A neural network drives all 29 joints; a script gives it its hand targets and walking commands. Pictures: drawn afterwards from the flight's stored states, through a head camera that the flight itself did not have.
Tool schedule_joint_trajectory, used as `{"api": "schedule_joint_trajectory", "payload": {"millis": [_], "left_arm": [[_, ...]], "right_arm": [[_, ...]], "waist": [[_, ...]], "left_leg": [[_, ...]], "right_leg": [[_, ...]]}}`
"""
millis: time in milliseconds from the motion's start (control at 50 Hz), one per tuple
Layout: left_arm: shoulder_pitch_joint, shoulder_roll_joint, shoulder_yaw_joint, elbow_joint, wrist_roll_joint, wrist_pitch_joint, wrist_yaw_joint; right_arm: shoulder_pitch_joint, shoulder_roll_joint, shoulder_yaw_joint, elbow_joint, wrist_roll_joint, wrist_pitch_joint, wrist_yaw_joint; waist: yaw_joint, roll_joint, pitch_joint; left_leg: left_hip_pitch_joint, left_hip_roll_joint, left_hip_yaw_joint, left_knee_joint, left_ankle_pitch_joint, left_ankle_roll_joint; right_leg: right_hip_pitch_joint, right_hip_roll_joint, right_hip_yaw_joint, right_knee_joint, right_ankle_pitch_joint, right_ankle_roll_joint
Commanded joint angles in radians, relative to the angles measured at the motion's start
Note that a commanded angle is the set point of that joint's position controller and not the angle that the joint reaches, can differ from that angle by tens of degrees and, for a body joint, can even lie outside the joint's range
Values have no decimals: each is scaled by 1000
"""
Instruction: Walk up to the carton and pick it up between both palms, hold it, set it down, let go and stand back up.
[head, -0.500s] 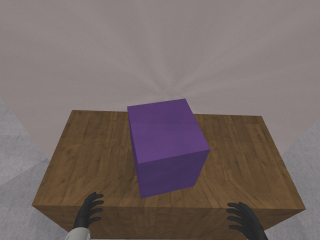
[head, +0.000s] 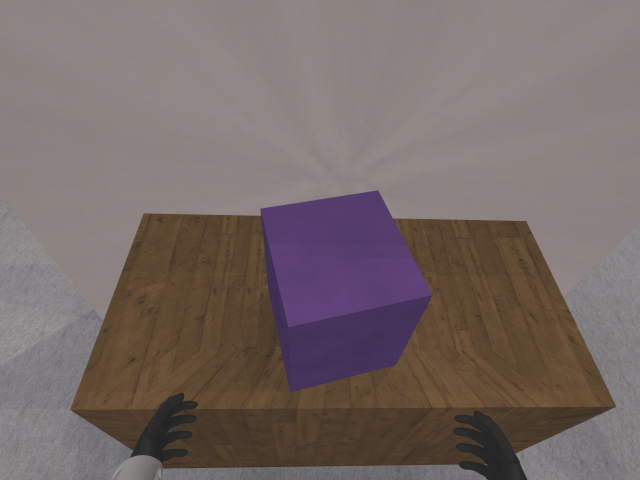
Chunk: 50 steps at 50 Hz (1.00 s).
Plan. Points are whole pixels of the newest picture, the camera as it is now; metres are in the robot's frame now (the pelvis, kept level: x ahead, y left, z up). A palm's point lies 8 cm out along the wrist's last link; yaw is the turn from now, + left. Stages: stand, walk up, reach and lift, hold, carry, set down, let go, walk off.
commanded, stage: let go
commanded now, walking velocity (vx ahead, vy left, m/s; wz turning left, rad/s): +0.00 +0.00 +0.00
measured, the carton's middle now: (333, 293) +0.42 +0.00 -0.10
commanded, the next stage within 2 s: stand in 0.44 s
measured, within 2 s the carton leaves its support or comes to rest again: neither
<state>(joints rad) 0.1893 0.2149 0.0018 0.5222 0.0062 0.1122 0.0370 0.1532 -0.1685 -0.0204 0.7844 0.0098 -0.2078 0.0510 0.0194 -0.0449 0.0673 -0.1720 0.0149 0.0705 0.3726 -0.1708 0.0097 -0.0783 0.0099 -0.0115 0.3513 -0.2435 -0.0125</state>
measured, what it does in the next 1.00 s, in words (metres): stands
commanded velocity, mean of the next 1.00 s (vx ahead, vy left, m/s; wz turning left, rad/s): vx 0.00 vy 0.00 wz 0.00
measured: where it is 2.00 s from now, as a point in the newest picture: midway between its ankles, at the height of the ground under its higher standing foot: outside the picture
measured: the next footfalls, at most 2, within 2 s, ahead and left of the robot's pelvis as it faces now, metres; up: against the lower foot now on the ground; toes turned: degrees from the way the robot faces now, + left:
none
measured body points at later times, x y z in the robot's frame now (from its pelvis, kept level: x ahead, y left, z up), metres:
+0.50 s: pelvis +0.00 -0.01 +0.00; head +0.01 +0.00 +0.45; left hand +0.16 +0.22 -0.10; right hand +0.16 -0.25 -0.09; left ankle +0.02 +0.11 -0.75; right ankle -0.03 -0.11 -0.75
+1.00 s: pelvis -0.03 +0.01 -0.01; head -0.05 +0.02 +0.44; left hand +0.03 +0.25 -0.14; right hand +0.00 -0.25 -0.13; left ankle +0.02 +0.11 -0.75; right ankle -0.03 -0.11 -0.75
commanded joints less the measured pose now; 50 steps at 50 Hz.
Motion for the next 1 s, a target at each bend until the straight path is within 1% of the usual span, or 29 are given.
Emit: {"api": "schedule_joint_trajectory", "payload": {"millis": [0, 20, 80, 100, 160, 220, 260, 320, 360, 420, 440, 460, 480, 500, 520, 560, 600, 640, 660, 700, 760, 800, 820, 840, 860, 980], "left_arm": [[-73, 83, 20, -128, 3, -24, 0], [-70, 83, 19, -124, 5, -22, -1], [-69, 89, 18, -116, -1, -23, -5], [-68, 89, 19, -116, -1, -24, -5], [-68, 87, 20, -110, -2, -24, -9], [-73, 84, 17, -112, -5, -26, -11], [-76, 89, 20, -113, -8, -29, -10], [-75, 88, 21, -110, -10, -31, -16], [-81, 92, 25, -118, -9, -33, -17], [-86, 101, 30, -127, -2, -34, -13], [55, 123, 52, 26, 19, -106, -12], [86, 133, 50, 41, 16, -125, -17], [58, 138, 51, 45, 14, -142, -19], [45, 131, 48, 48, 12, -152, -21], [40, 127, 45, 53, 9, -157, -22], [45, 125, 42, 81, 7, -159, -24], [47, 126, 39, 101, 7, -160, -27], [55, 129, 36, 120, 5, -162, -28], [64, 129, 35, 131, 5, -163, -28], [74, 136, 32, 149, 5, -164, -28], [94, 145, 30, 174, 6, -165, -27], [103, 148, 28, 193, 5, -164, -26], [107, 148, 26, 200, 5, -163, -26], [110, 148, 24, 208, 3, -161, -26], [114, 146, 23, 216, 4, -159, -26], [145, 144, 13, 258, 5, -150, -22]], "right_arm": [[-50, -133, -55, -94, -1, -37, -8], [-50, -133, -54, -89, -2, -37, -8], [-53, -139, -56, -99, -3, -42, -11], [-54, -141, -54, -103, -2, -45, -11], [-57, -142, -52, -112, -3, -47, -12], [-53, -143, -53, -117, -2, -42, -13], [-57, -143, -49, -131, -4, -42, -14], [-49, -138, -43, -143, -3, -41, -20], [-45, -134, -39, -151, -2, -39, -23], [-43, -133, -36, -149, 1, -33, -23], [75, -200, -49, -88, -13, 64, -65], [91, -201, -44, -103, -14, 103, -76], [83, -187, -43, -112, -17, 119, -79], [84, -179, -41, -114, -18, 128, -80], [90, -175, -36, -111, -17, 136, -80], [103, -177, -35, -109, -18, 146, -77], [117, -180, -35, -101, -18, 149, -77], [139, -181, -32, -95, -15, 149, -76], [147, -185, -32, -88, -16, 149, -76], [166, -189, -31, -84, -16, 149, -76], [194, -197, -30, -70, -18, 150, -77], [215, -196, -27, -60, -18, 151, -77], [226, -198, -26, -52, -19, 151, -77], [236, -197, -24, -47, -19, 152, -77], [244, -195, -22, -41, -21, 153, -77], [294, -191, -16, -13, -21, 162, -78]], "waist": [[-12, 78, -129], [-13, 80, -125], [-17, 60, -132], [-13, 58, -139], [-9, 41, -134], [-10, 46, -129], [-5, 33, -125], [-10, 18, -130], [-9, 18, -131], [-6, 38, -125], [-10, 77, -237], [-10, 43, -225], [-17, 21, -230], [-20, 22, -222], [-25, 9, -194], [-33, 19, -127], [-36, 37, -81], [-38, 41, -55], [-36, 35, -46], [-36, 49, -44], [-34, 41, -51], [-34, 34, -48], [-36, 46, -47], [-33, 42, -39], [-32, 51, -27], [-27, 48, 19]], "left_leg": [[322, 12, -40, 4, 234, -36], [323, 12, -39, 3, 242, -38], [327, 9, -35, 10, 261, -39], [332, 8, -35, 11, 271, -40], [329, 6, -30, 11, 265, -38], [324, 3, -28, 10, 247, -38], [319, 0, -25, 13, 239, -36], [325, -6, -21, 17, 229, -32], [326, -10, -19, 21, 216, -32], [326, -11, -18, 24, 208, -34], [119, 95, -86, 96, 371, 11], [71, 107, -89, 96, 315, 22], [63, 113, -95, 97, 330, 25], [48, 114, -96, 94, 303, 26], [34, 115, -98, 92, 267, 22], [3, 108, -100, 84, 202, 15], [-15, 105, -107, 73, 182, 13], [-26, 105, -113, 61, 166, 11], [-28, 105, -119, 58, 160, 13], [-32, 105, -122, 49, 146, 10], [-30, 104, -129, 44, 121, 11], [-30, 104, -132, 38, 87, 11], [-39, 102, -134, 30, 69, 11], [-47, 100, -136, 24, 48, 11], [-52, 100, -138, 21, 34, 10], [-103, 94, -156, -11, -79, 9]], "right_leg": [[-222, 8, -33, -86, 119, -13], [-218, 9, -34, -87, 125, -15], [-210, 10, -35, -87, 153, -12], [-208, 11, -35, -86, 163, -12], [-211, 12, -35, -87, 164, -10], [-215, 9, -29, -88, 157, -12], [-222, 2, -25, -88, 162, -10], [-222, -3, -18, -88, 180, -4], [-231, -11, -14, -88, 187, -1], [-240, -12, -14, -85, 170, -4], [-68, -83, 69, 9, 262, 4], [-12, -106, 85, 14, 278, 9], [0, -113, 99, 25, 348, 11], [-12, -116, 102, 24, 349, 10], [-30, -115, 103, 11, 331, 9], [-70, -113, 107, -15, 278, 9], [-89, -112, 108, -27, 250, 7], [-102, -109, 106, -34, 206, 4], [-103, -108, 107, -39, 192, 5], [-103, -106, 105, -43, 158, 2], [-88, -106, 103, -45, 123, 1], [-96, -106, 103, -52, 77, 1], [-96, -104, 100, -52, 57, 0], [-100, -102, 97, -52, 35, 0], [-107, -102, 99, -54, 18, 1], [-135, -95, 90, -40, -60, 5]]}}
